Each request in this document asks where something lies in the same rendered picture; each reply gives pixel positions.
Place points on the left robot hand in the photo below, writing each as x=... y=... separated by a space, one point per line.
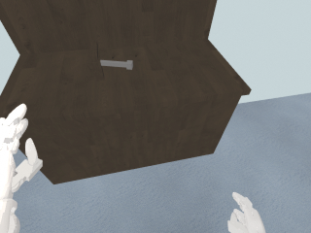
x=11 y=130

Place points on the left robot forearm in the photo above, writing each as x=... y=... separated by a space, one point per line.
x=9 y=223

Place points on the counter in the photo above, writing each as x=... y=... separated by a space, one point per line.
x=87 y=120

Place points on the tap lever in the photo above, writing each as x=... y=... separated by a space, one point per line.
x=124 y=64

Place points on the right robot hand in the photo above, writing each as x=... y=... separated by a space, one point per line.
x=249 y=222

